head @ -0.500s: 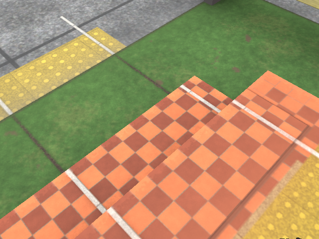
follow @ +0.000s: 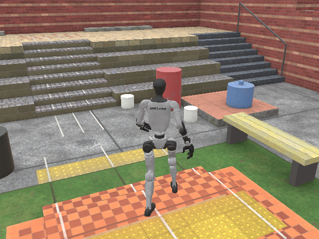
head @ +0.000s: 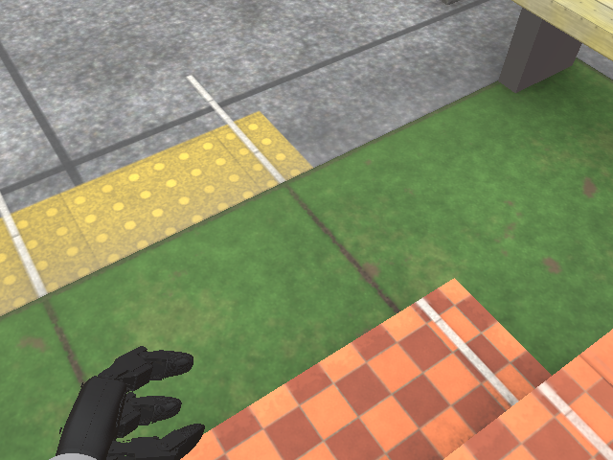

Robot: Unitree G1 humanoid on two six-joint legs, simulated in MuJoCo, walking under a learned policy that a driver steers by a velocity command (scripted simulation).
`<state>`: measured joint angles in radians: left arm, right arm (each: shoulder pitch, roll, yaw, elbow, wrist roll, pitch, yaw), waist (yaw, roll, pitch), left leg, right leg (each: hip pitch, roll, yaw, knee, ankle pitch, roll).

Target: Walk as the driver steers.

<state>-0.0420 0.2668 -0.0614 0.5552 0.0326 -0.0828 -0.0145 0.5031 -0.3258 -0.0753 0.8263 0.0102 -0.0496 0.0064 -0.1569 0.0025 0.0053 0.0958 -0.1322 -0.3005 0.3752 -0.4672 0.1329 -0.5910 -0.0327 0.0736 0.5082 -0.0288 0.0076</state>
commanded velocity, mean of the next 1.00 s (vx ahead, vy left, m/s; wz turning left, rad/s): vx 0.95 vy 0.00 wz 0.50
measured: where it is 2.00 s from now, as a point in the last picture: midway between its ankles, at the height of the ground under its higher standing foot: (174, 317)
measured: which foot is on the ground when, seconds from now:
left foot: down 0.00-0.02, up 0.04-0.48, down 0.50-0.92, up 0.94-1.00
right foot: up 0.00-0.00, down 0.02-0.50, up 0.52-0.90, down 0.92-1.00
